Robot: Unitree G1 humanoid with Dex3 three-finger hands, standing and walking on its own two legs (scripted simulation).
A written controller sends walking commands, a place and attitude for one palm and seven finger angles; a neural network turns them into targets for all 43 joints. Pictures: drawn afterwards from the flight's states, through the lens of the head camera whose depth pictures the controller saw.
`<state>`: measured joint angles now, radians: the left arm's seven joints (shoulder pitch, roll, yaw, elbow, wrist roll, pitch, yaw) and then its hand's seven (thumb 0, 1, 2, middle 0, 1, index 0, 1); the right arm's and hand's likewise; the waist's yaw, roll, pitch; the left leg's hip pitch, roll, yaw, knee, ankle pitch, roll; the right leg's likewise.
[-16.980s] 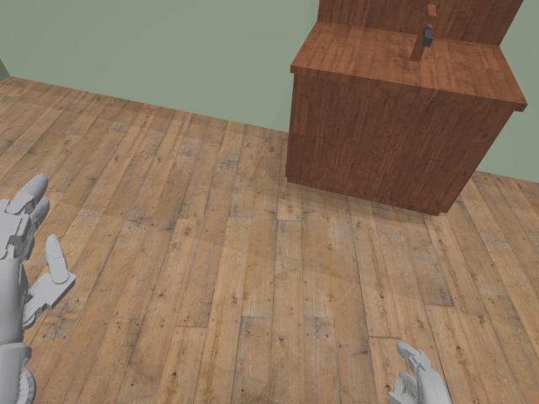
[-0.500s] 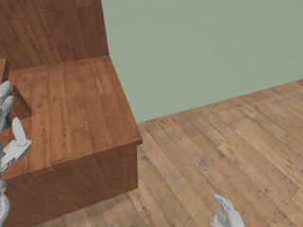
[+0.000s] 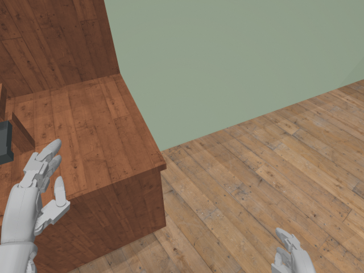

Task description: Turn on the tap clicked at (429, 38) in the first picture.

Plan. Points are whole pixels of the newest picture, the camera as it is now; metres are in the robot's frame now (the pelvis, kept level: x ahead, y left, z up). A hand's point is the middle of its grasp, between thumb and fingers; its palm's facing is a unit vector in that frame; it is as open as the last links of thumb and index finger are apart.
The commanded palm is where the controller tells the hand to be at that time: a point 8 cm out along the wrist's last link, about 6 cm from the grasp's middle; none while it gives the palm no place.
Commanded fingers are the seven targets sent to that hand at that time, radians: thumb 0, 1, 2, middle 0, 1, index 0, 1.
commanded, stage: come to a stop and stand still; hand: left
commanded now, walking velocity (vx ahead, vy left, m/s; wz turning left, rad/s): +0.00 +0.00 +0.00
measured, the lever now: (3, 155) +0.35 +0.45 +0.05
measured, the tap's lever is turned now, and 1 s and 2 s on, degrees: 0 0 0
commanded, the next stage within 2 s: look again from close up in 0.76 s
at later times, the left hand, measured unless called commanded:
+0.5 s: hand (33, 177) +0.24 +0.28 +0.13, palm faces +0.39 -0.84 -0.37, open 7.4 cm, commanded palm +0.18 +0.30 +0.18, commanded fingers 0.00 0.90 0.90 -0.20 -0.30 -0.20 -0.30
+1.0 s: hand (32, 175) +0.24 +0.27 +0.16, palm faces +0.42 -0.84 -0.34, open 7.4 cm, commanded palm +0.18 +0.30 +0.18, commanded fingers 0.00 0.90 0.90 -0.20 -0.30 -0.20 -0.30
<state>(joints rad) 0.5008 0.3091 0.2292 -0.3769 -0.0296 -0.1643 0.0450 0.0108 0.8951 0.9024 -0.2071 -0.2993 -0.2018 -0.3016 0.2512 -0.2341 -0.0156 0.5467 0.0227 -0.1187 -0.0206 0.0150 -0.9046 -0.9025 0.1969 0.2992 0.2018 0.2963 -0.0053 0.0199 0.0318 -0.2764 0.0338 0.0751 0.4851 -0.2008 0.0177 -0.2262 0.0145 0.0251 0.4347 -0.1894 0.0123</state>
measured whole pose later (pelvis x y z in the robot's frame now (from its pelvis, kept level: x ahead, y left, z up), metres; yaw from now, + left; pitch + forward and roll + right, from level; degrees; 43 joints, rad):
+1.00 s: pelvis +0.03 +0.02 +0.01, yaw +2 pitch +0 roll -1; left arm 0.40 0.33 0.31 -0.41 -0.03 -0.18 0.11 0.01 0.89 0.90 -0.21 -0.30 -0.21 -0.30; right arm 0.22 -0.19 0.02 0.57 -0.01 -0.08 -0.05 0.02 -0.90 -0.90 0.20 0.30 0.20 0.30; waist 0.03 -0.01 0.02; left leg -0.23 0.00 0.04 0.42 -0.19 0.04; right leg -0.14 -0.01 0.01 0.33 -0.19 0.03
